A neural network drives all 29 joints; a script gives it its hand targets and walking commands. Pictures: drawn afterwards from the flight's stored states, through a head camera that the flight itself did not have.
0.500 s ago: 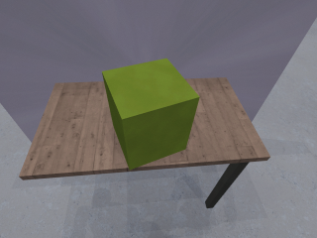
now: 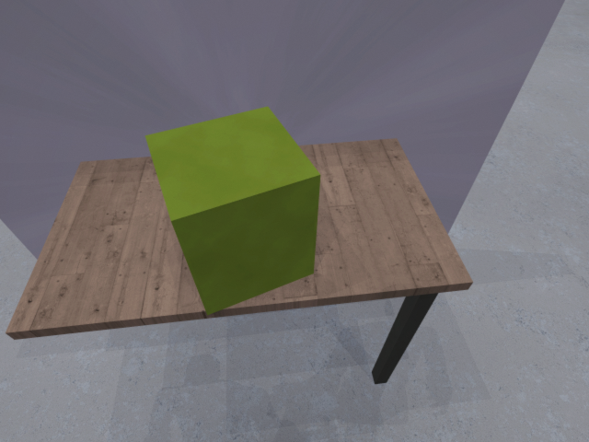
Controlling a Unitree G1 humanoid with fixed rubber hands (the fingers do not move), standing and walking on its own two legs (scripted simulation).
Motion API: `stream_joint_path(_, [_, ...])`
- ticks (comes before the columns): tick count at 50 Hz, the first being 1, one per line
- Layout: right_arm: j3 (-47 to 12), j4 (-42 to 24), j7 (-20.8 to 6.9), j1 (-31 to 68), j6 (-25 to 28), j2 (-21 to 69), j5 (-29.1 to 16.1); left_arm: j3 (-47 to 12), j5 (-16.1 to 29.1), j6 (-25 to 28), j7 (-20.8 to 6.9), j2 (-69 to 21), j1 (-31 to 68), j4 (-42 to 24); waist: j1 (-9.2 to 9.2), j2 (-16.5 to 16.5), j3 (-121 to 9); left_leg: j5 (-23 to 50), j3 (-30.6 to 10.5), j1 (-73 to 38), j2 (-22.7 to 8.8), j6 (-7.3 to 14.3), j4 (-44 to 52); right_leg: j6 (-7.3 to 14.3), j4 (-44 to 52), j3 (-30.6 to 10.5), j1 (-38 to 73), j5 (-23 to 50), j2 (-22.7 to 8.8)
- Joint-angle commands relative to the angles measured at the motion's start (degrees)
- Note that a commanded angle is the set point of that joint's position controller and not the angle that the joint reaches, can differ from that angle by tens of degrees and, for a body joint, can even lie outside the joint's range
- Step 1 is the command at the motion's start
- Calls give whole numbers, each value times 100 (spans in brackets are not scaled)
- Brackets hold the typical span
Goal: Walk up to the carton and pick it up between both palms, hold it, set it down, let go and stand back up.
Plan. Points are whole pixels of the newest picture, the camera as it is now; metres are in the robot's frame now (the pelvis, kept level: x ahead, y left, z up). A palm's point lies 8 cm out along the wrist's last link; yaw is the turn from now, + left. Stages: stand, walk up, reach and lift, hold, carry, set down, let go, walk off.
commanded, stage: walk up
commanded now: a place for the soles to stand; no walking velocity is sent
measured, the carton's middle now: (237, 211) +0.49 +0.09 +0.02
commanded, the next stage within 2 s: none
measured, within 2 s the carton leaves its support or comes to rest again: neither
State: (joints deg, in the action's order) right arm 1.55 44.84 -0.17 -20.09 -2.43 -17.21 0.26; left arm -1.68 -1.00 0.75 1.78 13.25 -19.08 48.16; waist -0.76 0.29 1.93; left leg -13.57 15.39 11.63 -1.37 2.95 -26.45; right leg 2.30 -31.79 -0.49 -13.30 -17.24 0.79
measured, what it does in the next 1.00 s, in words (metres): stands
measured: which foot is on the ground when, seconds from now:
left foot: down 0.00-1.00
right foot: down 0.00-1.00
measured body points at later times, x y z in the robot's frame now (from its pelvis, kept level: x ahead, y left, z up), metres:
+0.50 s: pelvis +0.00 -0.01 +0.01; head +0.01 -0.01 +0.46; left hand +0.08 +0.25 -0.12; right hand +0.02 -0.28 -0.13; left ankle +0.01 +0.09 -0.74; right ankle +0.00 -0.09 -0.74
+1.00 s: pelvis -0.01 +0.01 +0.00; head +0.00 +0.01 +0.45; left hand +0.07 +0.27 -0.13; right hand +0.01 -0.26 -0.13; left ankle +0.01 +0.10 -0.74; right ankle +0.00 -0.09 -0.74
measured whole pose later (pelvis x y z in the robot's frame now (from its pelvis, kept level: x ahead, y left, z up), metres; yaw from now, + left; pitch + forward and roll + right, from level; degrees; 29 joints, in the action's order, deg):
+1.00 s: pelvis -0.01 +0.01 +0.00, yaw -4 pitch -2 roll +1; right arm 0.5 48.4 0.2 -20.5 -1.3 -16.0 -0.2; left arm -0.3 -0.9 0.4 1.5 14.8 -18.6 47.4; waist -0.9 -0.3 2.6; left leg -13.4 10.5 10.8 0.0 3.3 -25.9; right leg 1.1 -29.1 -4.2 -12.3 -14.7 2.3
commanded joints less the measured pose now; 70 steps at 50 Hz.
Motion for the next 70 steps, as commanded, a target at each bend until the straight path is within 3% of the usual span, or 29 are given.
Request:
stream_joint_path(1, [256, -269, -9, -217, 110, -588, 98, 296, 32, 135, 84, 1115, -185, -362, -56, -411, 367, -62, -1201, -486, -500, -132, -6, 527, 1323, -2009, -1090, 269, -1093])
stream_joint_path(3, [218, -180, -11, -278, 181, -569, 13, 283, 12, 212, 88, 1121, -161, -341, -122, -659, 86, 196, -1351, -495, -543, -80, 100, 445, 1308, -1764, -650, 1040, -1086])
stream_joint_path(5, [217, -248, -29, -172, 206, -626, 6, 246, 28, 216, 80, 1040, -147, -404, -63, -427, 151, 188, -1368, -380, -454, -175, 129, 343, 1259, -1746, -467, 1902, -1085])
stream_joint_path(6, [195, -160, -32, -210, 213, -603, -44, 227, 39, 238, 63, 994, -200, -352, -24, -568, -53, 131, -1441, -296, -419, -128, 74, 235, 1315, -1872, -226, 1851, -1106])
stream_joint_path(7, [189, -114, -45, -169, 193, -499, -59, 284, 50, 204, 60, 978, -140, -450, -62, -279, -40, 116, -1371, -455, -404, -191, 227, 155, 1258, -1657, -270, 1984, -1038])
stream_joint_path(11, [215, 53, 1, -206, 193, -568, -104, 351, 36, 186, 40, 1148, -108, -485, -39, -455, 53, 216, -1434, -411, -440, -215, 171, -45, 1415, -1553, -199, 1721, -981])
stream_joint_path(12, [202, -39, 21, -165, 211, -574, -59, 367, 68, 179, 30, 1146, -189, -415, -49, -395, 4, 192, -1471, -544, -437, -175, 133, 131, 1453, -1704, -388, 1461, -950])
stream_joint_path(16, [133, 144, -13, -237, 144, -443, -51, 336, 26, 141, 44, 1015, -120, -545, 20, -232, 54, -32, -1398, -329, -370, -243, 258, -100, 1531, -1618, -186, 1278, -954])
stream_joint_path(19, [124, 183, 42, -272, 204, -483, -54, 366, 1, 131, 22, 1096, -135, -395, 45, -448, -87, 3, -1335, -413, -429, -217, 355, 12, 1324, -1353, -30, 1150, -871])
stream_joint_path(20, [104, 171, 52, -302, 232, -446, -29, 370, 59, 123, 29, 985, -63, -469, -24, -110, 120, 193, -1446, -464, -493, -168, 463, 28, 1276, -1318, -348, 1225, -787])
stream_joint_path(24, [178, 177, 53, -330, 283, -774, -47, 357, 38, 171, -11, 940, 19, -562, -26, -20, -53, 721, -1575, -546, -691, 33, 469, -9, 922, -1101, -186, 1714, -583])
stream_joint_path(28, [145, 196, 76, -414, 245, -682, -98, 392, 28, 131, -26, 957, -67, -455, 6, -59, 32, 476, -1603, -525, -685, 93, 576, 180, 944, -1161, -295, 1074, -540])
stream_joint_path(29, [125, 151, 70, -348, 251, -718, -91, 365, 5, 122, -15, 932, 58, -479, 23, -247, 45, 142, -1648, -289, -694, 101, 649, 150, 867, -934, -107, 845, -436])
stream_joint_path(31, [141, 138, 62, -344, 228, -680, -121, 374, 1, 87, -15, 951, -70, -426, -43, -114, 71, -11, -1588, -408, -679, 129, 583, 201, 1003, -1188, -381, 521, -504])
stream_joint_path(34, [140, 129, 58, -457, 233, -670, -71, 320, 23, 101, 15, 867, 38, -405, -147, -72, 53, 249, -1658, -541, -747, 86, 601, 150, 805, -1129, -475, 860, -493])
stream_joint_path(39, [141, 117, 81, -310, 246, -714, -71, 357, 6, 109, -12, 874, 80, -565, -70, 150, 133, 594, -1650, -429, -815, 112, 695, 136, 694, -1052, -438, 827, -430])
stream_joint_path(41, [158, 60, 79, -205, 207, -727, -35, 375, -13, 110, -1, 951, -159, -451, 45, 258, 135, 106, -1625, -311, -741, 211, 665, 186, 685, -1097, -335, 715, -463])
stream_joint_path(42, [108, 44, 96, -191, 224, -631, -53, 365, -1, 87, 12, 873, -51, -461, -2, -129, 338, 28, -1678, -196, -771, 186, 690, 142, 691, -960, -400, 756, -390])
stream_joint_path(46, [212, 52, 89, -352, 201, -805, -61, 366, 56, 82, -6, 928, -213, -376, -34, 164, 145, -65, -1630, -437, -783, 74, 763, 213, 676, -1122, -503, 576, -453])
stream_joint_path(48, [136, 24, 80, -309, 193, -733, -38, 325, -6, 90, 13, 835, -95, -483, -31, -81, 87, 104, -1636, -401, -849, 151, 680, 107, 648, -986, -426, 732, -390])
stream_joint_path(53, [215, -16, 50, -317, 187, -810, -75, 349, 36, 131, -11, 930, -49, -446, -20, -51, 121, 87, -1437, -457, -712, 90, 579, 161, 687, -1167, -439, 1046, -513])
stream_joint_path(55, [191, -41, 59, -347, 147, -803, -104, 357, 9, 119, -24, 1074, 48, -500, -75, -585, 154, -61, -1488, -498, -638, 78, 524, 180, 898, -1224, -564, 592, -460])
stream_joint_path(59, [226, -30, 41, -372, 125, -739, -21, 352, 15, 82, 21, 1064, -169, -444, -34, -174, 452, -477, -1487, -410, -522, 21, 471, 283, 1062, -1749, -914, -185, -667])
stream_joint_path(61, [176, -68, 2, -371, 204, -699, -45, 333, 5, 114, 0, 1125, 85, -483, -146, -218, 344, -257, -1529, -588, -581, 34, 555, 194, 1123, -1479, -1025, -75, -565])
stream_joint_path(63, [285, -65, -38, -417, 158, -879, 93, 476, -58, 110, 56, 1162, -332, -493, -48, -21, 307, -870, -1464, 26, -425, -80, -3, 524, 1006, -1987, -855, -1038, -715])
stream_joint_path(65, [245, -142, -49, -425, 182, -677, 143, 542, -65, 152, 144, 1406, -463, -442, -67, -263, 197, -620, -1509, 359, -259, -130, -485, 763, 1147, -2509, -546, -824, -1119])
stream_joint_path(66, [206, -161, -56, -392, 154, -678, 127, 564, -32, 152, 155, 1423, -475, -533, 70, -444, 237, -611, -1542, 461, -175, -156, -576, 919, 1279, -2741, -461, -498, -1300])
stream_joint_path(68, [162, -219, -56, -450, 173, -568, 110, 554, -65, 137, 130, 1335, -112, -634, -135, -832, 202, -607, -1652, 382, -227, -101, -639, 926, 1211, -2592, -634, -225, -1323])
stream_joint_path(70, [232, -191, -26, -512, 250, -702, 87, 563, -40, 107, 108, 1293, -43, -711, -161, -423, 165, -80, -1807, 224, -292, -106, -116, 687, 713, -1976, -481, 350, -986])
